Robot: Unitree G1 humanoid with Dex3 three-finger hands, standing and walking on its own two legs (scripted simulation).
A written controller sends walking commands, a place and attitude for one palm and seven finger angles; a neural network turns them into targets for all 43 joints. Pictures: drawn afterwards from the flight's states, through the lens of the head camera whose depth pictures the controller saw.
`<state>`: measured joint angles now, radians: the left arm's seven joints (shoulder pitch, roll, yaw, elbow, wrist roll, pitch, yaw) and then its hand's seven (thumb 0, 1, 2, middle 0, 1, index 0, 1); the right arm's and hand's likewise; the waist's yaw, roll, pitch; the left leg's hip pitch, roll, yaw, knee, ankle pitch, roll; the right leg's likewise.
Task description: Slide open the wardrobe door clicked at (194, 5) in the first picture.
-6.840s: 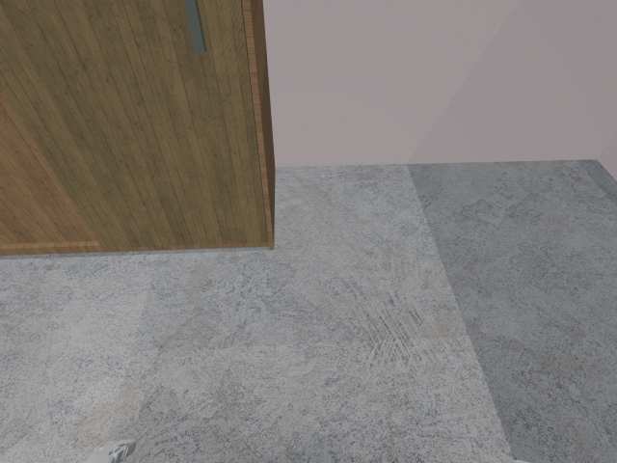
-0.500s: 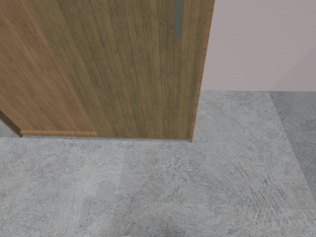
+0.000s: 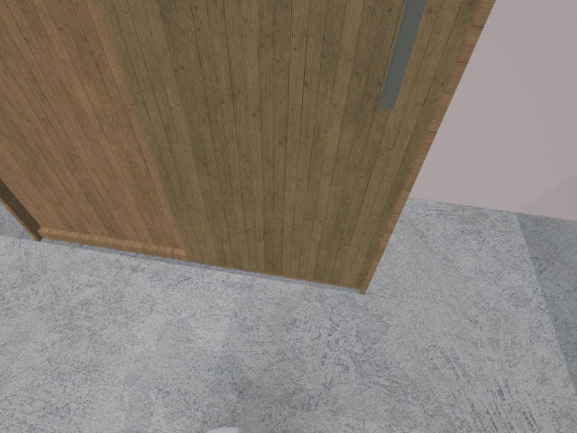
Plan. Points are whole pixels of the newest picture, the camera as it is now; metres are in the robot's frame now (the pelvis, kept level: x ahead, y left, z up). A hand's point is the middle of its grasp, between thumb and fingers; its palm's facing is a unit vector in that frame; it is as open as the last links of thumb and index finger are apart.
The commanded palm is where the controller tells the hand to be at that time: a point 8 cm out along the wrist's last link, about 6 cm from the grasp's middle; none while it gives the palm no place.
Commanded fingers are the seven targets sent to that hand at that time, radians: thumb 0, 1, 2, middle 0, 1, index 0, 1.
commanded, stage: take the last steps up to it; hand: right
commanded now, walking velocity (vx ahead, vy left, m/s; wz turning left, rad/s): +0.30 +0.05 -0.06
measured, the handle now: (409, 19) +0.70 -0.11 +0.24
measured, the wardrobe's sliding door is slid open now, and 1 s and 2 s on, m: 0.00 0.00 0.00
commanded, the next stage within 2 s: come to a stop and stand still in 0.54 s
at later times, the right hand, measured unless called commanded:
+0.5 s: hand out of the picture +0.11 -0.18 -0.18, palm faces +0.08 +0.99 -0.11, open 7.4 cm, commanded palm none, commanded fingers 0.00 -0.90 -0.90 0.20 0.30 0.20 0.30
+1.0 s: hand (391, 333) +0.33 -0.15 -0.15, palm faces +0.05 +0.97 -0.25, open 7.3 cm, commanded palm none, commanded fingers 0.00 -0.90 -0.90 0.20 0.30 0.20 0.30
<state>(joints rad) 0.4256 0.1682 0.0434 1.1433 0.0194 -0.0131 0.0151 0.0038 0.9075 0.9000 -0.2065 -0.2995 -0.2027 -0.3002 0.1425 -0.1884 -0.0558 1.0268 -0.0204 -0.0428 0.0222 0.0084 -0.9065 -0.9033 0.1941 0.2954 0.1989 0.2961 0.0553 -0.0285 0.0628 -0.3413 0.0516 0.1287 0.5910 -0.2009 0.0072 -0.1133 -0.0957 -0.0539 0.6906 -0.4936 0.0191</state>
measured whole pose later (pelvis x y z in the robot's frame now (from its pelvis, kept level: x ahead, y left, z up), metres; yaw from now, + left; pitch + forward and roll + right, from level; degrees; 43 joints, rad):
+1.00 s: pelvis +0.24 +0.02 +0.01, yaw -2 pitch -1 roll -1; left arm 0.26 0.15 0.06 1.08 0.00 0.05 0.03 0.00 0.91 0.90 -0.20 -0.30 -0.20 -0.30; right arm 0.12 -0.13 -0.04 1.01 -0.02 -0.01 -0.04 0.00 -0.92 -0.90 0.20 0.30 0.20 0.30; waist 0.02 -0.04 0.10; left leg -0.33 0.08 0.10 0.54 -0.19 0.01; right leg -0.37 -0.01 -0.05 0.98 -0.53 0.03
